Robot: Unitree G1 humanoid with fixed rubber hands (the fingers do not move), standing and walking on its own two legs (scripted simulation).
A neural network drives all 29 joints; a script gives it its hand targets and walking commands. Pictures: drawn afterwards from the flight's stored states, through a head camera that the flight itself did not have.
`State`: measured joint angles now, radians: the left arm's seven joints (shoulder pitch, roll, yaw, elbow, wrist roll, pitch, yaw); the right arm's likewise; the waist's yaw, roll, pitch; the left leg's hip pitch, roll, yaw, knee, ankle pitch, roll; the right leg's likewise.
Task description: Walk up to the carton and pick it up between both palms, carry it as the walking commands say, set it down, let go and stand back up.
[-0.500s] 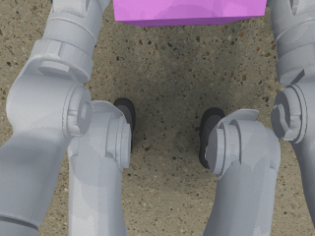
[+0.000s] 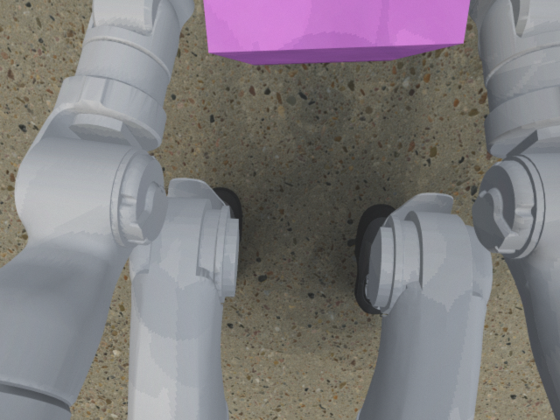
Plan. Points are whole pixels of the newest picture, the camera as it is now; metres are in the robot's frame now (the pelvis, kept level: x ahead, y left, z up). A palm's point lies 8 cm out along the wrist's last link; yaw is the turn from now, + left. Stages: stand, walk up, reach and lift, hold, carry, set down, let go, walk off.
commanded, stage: reach and lift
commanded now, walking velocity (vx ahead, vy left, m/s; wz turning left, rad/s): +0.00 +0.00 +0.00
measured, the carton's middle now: out of the picture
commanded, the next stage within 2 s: none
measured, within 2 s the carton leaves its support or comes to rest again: leaves its support in 0.28 s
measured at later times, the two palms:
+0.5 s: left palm out of the picture +0.54 +0.14 -0.13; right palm out of the picture +0.56 -0.15 -0.13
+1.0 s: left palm out of the picture +0.54 +0.13 -0.09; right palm out of the picture +0.55 -0.16 -0.10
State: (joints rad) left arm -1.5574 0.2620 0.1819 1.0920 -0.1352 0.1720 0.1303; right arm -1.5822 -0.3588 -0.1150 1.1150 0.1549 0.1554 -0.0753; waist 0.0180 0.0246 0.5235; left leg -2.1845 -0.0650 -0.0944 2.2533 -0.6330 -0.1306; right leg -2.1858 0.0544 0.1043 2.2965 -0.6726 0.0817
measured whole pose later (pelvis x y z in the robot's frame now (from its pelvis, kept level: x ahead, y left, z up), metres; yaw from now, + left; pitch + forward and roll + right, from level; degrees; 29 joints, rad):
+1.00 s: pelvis -0.01 +0.00 +0.06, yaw -2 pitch +31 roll +5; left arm -1.41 0.17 0.34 0.67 -0.02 0.43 0.17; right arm -1.50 -0.27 -0.17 0.77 0.05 0.39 -0.15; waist 0.02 -0.01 0.53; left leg -1.96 -0.08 -0.09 2.04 -0.62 -0.16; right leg -2.02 0.13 0.16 2.09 -0.60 0.09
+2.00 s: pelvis -0.05 +0.00 +0.15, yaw -4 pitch +24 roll +4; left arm -1.34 0.09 0.44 0.52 0.11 0.55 0.13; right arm -1.44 -0.19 -0.28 0.67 -0.06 0.49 -0.10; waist 0.03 -0.03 0.53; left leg -1.67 -0.09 -0.10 1.71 -0.48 -0.14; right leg -1.72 0.13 0.17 1.76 -0.46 0.09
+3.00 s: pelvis -0.05 +0.00 +0.26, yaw -5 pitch +13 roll +3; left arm -1.14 0.05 0.40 0.53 0.09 0.53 0.13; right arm -1.21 -0.12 -0.29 0.63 -0.09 0.49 -0.10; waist 0.06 -0.02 0.53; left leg -1.18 -0.08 -0.13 1.33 -0.39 -0.13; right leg -1.23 0.11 0.18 1.38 -0.38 0.07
